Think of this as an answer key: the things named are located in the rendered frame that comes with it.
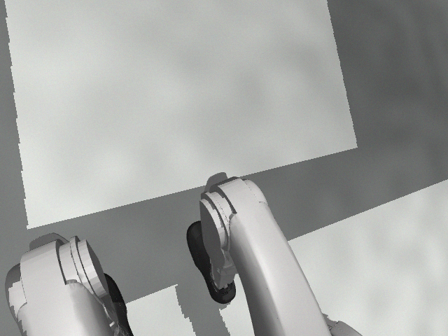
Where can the right robot foot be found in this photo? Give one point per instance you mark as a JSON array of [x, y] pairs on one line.
[[202, 262]]

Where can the left robot foot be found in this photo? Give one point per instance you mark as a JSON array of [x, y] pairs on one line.
[[119, 305]]

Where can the right robot hand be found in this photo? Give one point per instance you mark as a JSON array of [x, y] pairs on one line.
[[340, 328]]

